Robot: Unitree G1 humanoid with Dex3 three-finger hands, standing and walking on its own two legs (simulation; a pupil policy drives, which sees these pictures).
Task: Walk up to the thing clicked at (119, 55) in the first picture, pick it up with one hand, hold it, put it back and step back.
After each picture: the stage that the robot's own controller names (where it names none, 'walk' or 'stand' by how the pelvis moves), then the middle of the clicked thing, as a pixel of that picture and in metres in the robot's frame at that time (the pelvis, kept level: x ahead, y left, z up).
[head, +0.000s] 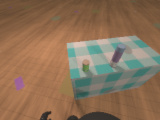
stand; (116, 56) +0.62 -0.22 -0.03
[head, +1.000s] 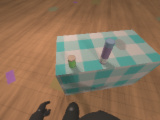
sink last; (106, 52) +0.58 -0.10 +0.01
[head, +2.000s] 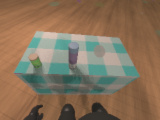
sink last; (73, 57) +0.47 +0.16 +0.01
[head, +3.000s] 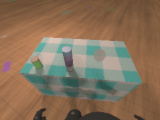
stand; (68, 60) +0.47 +0.21 +0.00
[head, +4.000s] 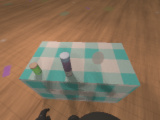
stand; (67, 65) +0.45 +0.22 -0.03
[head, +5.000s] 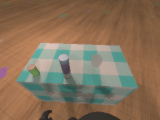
stand; (65, 67) +0.43 +0.22 -0.03
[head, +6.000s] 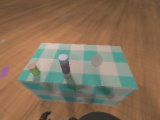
stand; (65, 67) +0.44 +0.23 -0.03
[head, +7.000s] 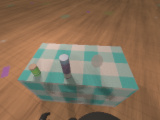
stand; (66, 67) +0.44 +0.22 -0.03
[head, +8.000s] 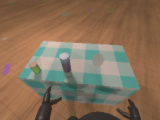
rise first; (66, 66) +0.44 +0.22 -0.03
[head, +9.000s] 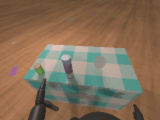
go down; (68, 67) +0.44 +0.23 -0.03
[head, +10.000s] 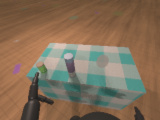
go down; (70, 66) +0.45 +0.22 -0.02
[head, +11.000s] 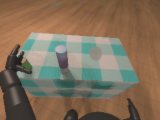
go down; (63, 61) +0.44 +0.20 +0.02
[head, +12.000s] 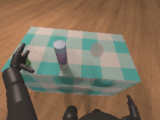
close in; (62, 57) +0.45 +0.20 +0.04
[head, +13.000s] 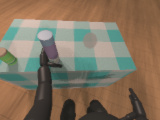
close; (51, 50) +0.47 +0.23 +0.07
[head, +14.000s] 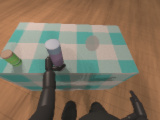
lift; (57, 58) +0.42 +0.20 +0.06
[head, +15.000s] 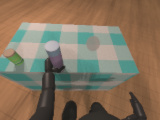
lift; (56, 59) +0.41 +0.20 +0.06
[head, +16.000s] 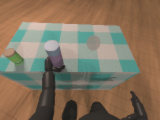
lift; (56, 59) +0.41 +0.20 +0.07
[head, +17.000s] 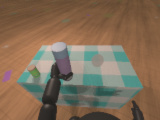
hold; (64, 64) +0.32 +0.17 +0.19
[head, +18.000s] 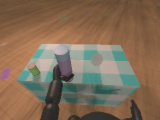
hold; (65, 66) +0.32 +0.17 +0.15
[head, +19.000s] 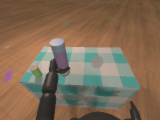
crouch; (61, 59) +0.35 +0.19 +0.18
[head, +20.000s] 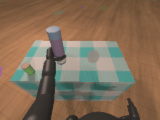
lower; (58, 48) +0.45 +0.21 +0.17
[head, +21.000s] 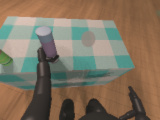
lower; (49, 48) +0.48 +0.22 +0.07
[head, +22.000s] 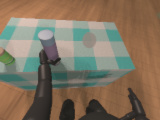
lower; (51, 51) +0.46 +0.22 +0.07
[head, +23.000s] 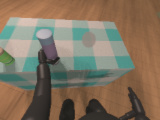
lower; (50, 50) +0.47 +0.22 +0.07
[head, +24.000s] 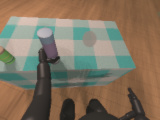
lower; (50, 49) +0.47 +0.22 +0.08
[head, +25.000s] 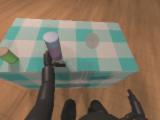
open; (55, 52) +0.45 +0.20 +0.07
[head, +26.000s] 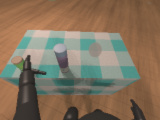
sink last; (62, 60) +0.43 +0.19 +0.04
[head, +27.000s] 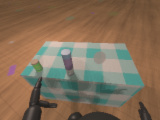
stand; (68, 63) +0.46 +0.22 +0.03
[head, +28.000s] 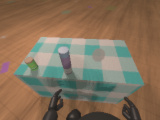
stand; (66, 62) +0.44 +0.21 +0.04
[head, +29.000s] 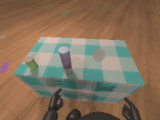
stand; (66, 61) +0.44 +0.21 +0.04
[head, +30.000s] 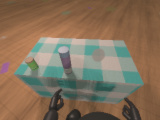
stand; (66, 61) +0.44 +0.21 +0.04
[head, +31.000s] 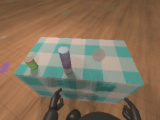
stand; (66, 62) +0.44 +0.21 +0.04
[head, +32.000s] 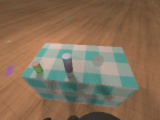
stand; (68, 66) +0.45 +0.21 -0.02
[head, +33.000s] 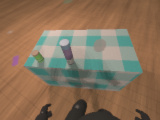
walk; (68, 53) +0.51 +0.23 -0.01
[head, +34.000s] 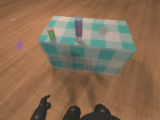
walk; (78, 31) +0.80 +0.16 +0.00
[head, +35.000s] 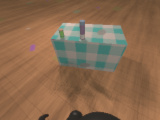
stand; (82, 30) +1.06 +0.19 -0.01
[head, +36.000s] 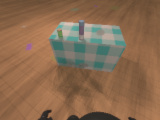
stand; (81, 30) +1.04 +0.17 -0.03
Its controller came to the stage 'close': yes
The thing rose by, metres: 0.20
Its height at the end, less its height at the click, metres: +0.00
